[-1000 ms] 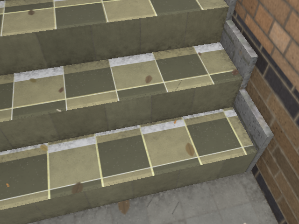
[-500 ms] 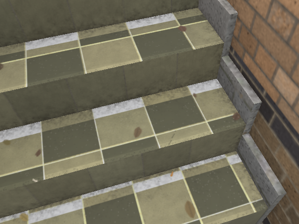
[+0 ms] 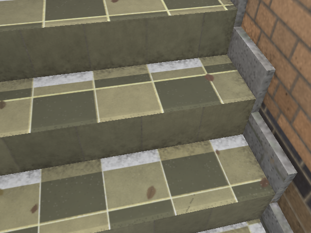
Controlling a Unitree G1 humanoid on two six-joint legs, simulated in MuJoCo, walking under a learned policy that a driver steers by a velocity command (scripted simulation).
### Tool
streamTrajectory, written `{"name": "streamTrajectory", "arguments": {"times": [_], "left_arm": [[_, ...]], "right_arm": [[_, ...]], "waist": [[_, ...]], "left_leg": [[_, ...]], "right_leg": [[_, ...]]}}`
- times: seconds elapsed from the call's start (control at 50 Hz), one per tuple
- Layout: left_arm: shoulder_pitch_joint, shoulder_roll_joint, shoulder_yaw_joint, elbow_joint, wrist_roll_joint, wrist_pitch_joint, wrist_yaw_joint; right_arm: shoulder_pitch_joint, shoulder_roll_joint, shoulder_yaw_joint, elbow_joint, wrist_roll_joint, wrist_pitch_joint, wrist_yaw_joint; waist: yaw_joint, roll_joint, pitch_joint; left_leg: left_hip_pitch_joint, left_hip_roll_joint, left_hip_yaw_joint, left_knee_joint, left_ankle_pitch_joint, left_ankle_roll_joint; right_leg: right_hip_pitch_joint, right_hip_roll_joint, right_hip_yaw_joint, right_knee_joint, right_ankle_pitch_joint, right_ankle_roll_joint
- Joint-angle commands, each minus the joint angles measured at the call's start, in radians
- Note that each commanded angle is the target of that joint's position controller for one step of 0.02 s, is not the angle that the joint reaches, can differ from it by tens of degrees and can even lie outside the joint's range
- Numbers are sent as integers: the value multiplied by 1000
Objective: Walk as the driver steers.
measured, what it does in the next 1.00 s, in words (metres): climbs, turning left: right foot 0.19 m higher, then left foot 0.19 m higher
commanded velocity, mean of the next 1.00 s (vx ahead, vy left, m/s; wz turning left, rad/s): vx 0.50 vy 0.00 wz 0.53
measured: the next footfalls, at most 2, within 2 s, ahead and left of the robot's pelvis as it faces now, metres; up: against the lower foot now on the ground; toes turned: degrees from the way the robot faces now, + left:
right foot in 0.26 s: +0.30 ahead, -0.17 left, +0.19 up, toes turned +4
left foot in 0.96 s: +0.48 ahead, +0.23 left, +0.38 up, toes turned +32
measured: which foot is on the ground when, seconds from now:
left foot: down 0.00-0.28, up 0.30-0.94, down 0.96-1.00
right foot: up 0.00-0.24, down 0.26-0.98, up 1.00-1.00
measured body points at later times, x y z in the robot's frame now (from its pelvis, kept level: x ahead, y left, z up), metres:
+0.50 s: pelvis +0.19 -0.08 +0.15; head +0.22 -0.12 +0.60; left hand +0.21 +0.21 +0.05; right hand +0.44 -0.26 +0.04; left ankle +0.12 +0.08 -0.32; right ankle +0.26 -0.17 -0.55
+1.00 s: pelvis +0.40 +0.09 +0.23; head +0.42 +0.08 +0.68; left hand +0.24 +0.24 +0.08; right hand +0.71 +0.03 +0.15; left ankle +0.45 +0.21 -0.37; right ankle +0.29 -0.17 -0.48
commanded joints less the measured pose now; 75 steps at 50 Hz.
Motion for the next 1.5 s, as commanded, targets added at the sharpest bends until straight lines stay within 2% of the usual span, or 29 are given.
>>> {"name": "streamTrajectory", "arguments": {"times": [0.02, 0.18, 0.22, 0.26, 0.28, 0.3, 0.32, 0.38, 0.48, 0.5, 0.56, 0.68, 0.8, 0.86, 0.94, 0.96, 0.98, 1.0, 1.02, 1.04, 1.08, 1.1, 1.12, 1.14, 1.18, 1.26, 1.36, 1.42, 1.5], "left_arm": [[-154, -4, -12, -184, -10, -3, 30], [-565, -39, -71, -542, -13, -1, 12], [-391, -86, -92, -522, -48, 34, 21], [177, 78, 11, -334, -69, 41, 72], [331, 199, 65, -299, -34, 28, 103], [315, 354, 105, -280, 4, 17, 107], [185, 272, 98, -279, -8, 10, 104], [-87, 38, 43, -178, -72, 20, 85], [74, 59, 62, -2, -50, -36, 10], [9, 32, 33, -51, -10, -70, -84], [62, 64, 44, 8, 13, -66, -100], [421, 23, -29, 213, 75, -74, -97], [441, 41, -61, 323, 130, -57, -110], [392, 125, -48, 302, 68, -62, -147], [359, 308, 36, 293, 7, -113, -167], [398, 321, 59, 336, 55, -108, -183], [474, 178, 38, 293, 116, -93, -234], [529, 162, 65, 283, 55, -68, -273], [432, 109, 72, 253, -26, -73, -253], [296, 48, 67, 216, -52, -92, -219], [167, -6, 37, 150, -24, -111, -155], [101, -99, 6, -16, -50, -86, -36], [85, -136, -20, -19, -39, -59, 10], [201, 12, 5, 84, -61, -44, -112], [212, 53, 21, 74, -100, -53, -162], [8, 70, 14, -18, -104, -74, -137], [-178, 77, 5, -140, -120, 25, -55], [-63, 137, 28, -123, -85, 73, -97], [-5, 102, 16, -136, -78, 79, -92]], "right_arm": [[81, -150, -32, -29, 1, -23, -12], [101, -163, -43, -11, 13, -16, -37], [-4, -194, -57, -64, 32, -8, -40], [-134, -356, -101, -127, 61, -43, -5], [-282, -308, -109, -216, 89, -58, 14], [-254, -113, -81, -303, 46, -61, 40], [-116, -71, -74, -223, -28, -58, 53], [-208, -11, -48, -285, -50, -6, 57], [-151, 38, -25, -295, -5, 42, 62], [-172, -92, -19, -325, 123, 15, 105], [-188, -103, -12, -285, 90, 30, 118], [-418, 8, 56, -300, 16, 43, 101], [-634, 11, 107, -405, 42, 69, 106], [-695, 1, 106, -429, 39, 162, 149], [-449, -100, 73, -408, 45, 124, 176], [-261, -125, 40, -340, 30, 116, 149], [8, -253, 5, -207, 19, 123, 109], [190, -327, -30, -168, -14, 123, 107], [251, -356, -74, -98, -20, 90, 106], [169, -317, -68, -42, 2, 52, 106], [-47, -145, -10, -28, 10, 20, 136], [-201, 90, 20, 45, -24, 15, 55], [-232, 73, 28, 67, -30, -4, 23], [-269, 5, 34, -23, -39, -3, 126], [-189, -33, 34, 20, -63, -12, 146], [-104, -73, 47, 46, -112, -35, 118], [159, -140, 49, 45, -85, -28, 138], [-162, -250, 28, -98, -1, -75, 158], [-91, -322, -22, -60, 8, -48, 134]], "waist": [[-14, 94, 94], [-77, 75, 149], [-3, 141, -8], [268, 273, -372], [350, 123, -441], [253, -345, -499], [146, -152, -545], [-46, -15, -24], [-66, -5, 35], [-28, -299, 96], [11, -72, -14], [112, -47, -17], [83, 24, 17], [7, -82, -8], [-183, -271, -132], [-240, -273, -181], [-178, -14, -481], [-165, 103, -621], [-182, 169, -387], [-133, 279, -159], [-7, 197, -105], [122, 88, -98], [153, 77, -27], [121, 25, 45], [147, 74, 25], [140, -53, 23], [46, 180, -53], [182, 139, -89], [135, 205, -104]], "left_leg": [[153, 334, -438, -185, 24, 262], [63, 265, -387, -435, 9, 154], [-155, 234, -249, -520, 546, 147], [90, 246, -137, 11, 1681, 87], [-92, 118, -144, 425, 1322, 0], [-355, -123, -235, 906, 54, -62], [-388, -70, -401, 1249, 115, -57], [-596, 0, -153, 1429, 327, -83], [-781, -64, -181, 1541, 212, -63], [-990, 15, -163, 1447, 299, 33], [-976, 55, -89, 1422, 275, 14], [-1489, 156, -68, 1673, 107, 133], [-1543, 256, 68, 1523, 92, 251], [-963, 204, 162, 1356, -7, 213], [-489, -52, 347, 682, -93, 114], [-212, -72, 217, 510, 25, 130], [305, 58, -231, 533, 622, 298], [361, 277, -760, 56, 353, 306], [237, 355, -829, -44, 160, 163], [57, 323, -719, 23, 40, 74], [-111, 282, -532, 110, 32, 74], [-189, 237, -331, 75, -274, -6], [-267, 235, -225, 44, -247, -40], [-350, 245, -237, -5, -17, -7], [-346, 302, -214, -50, 188, -15], [-288, 179, 99, -83, 228, -150], [185, 332, 54, -137, 1060, -34], [-44, 342, 206, -160, 1656, -7], [328, 390, 146, 99, 1920, 23]], "right_leg": [[-478, -22, 34, 387, -116, -3], [-501, -67, 3, 73, -259, 8], [189, -6, -88, -401, -206, -4], [597, 97, -29, -566, -66, -21], [746, -67, 352, -869, -145, -52], [828, -419, 983, -1304, -32, -108], [753, -443, 1098, -1338, -170, -131], [268, -333, 552, -1128, -202, -113], [408, -263, 159, -1232, 50, -23], [392, -158, 37, -1315, 47, -102], [409, -221, 10, -1390, -21, -140], [852, -349, 25, -1500, -11, -217], [839, -341, -108, -1707, -59, -198], [535, -301, -286, -1846, 240, -201], [851, -309, -287, -1388, 1907, -253], [726, -306, -243, -1154, 1717, -219], [303, -219, -148, -748, 1070, -127], [180, -13, 87, -309, 453, -89], [-29, 101, 327, 64, 515, -96], [-247, 128, 372, 329, 519, -107], [-369, 131, 403, 553, 543, -176], [-225, 79, 254, 491, 472, -143], [-276, 65, 231, 496, 443, -133], [-396, 71, 328, 508, 528, -204], [-489, 108, 306, 790, 424, -229], [-512, 90, 169, 500, 531, -238], [-698, 78, 5, 300, 291, -63], [-164, 85, -171, -97, 206, -57], [-105, 230, -169, -682, -3, -68]]}}
Keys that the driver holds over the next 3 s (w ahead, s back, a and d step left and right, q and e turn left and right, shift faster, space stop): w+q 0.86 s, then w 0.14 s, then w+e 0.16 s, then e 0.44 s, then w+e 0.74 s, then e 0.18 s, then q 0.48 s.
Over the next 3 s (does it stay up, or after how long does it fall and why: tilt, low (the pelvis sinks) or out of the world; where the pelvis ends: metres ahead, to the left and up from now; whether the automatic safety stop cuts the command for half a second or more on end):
stays up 1.09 0.41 0.78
